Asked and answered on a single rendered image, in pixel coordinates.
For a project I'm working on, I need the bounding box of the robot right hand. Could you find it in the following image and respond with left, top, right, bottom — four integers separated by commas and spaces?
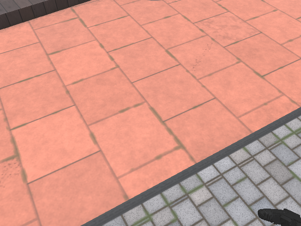
258, 208, 301, 226

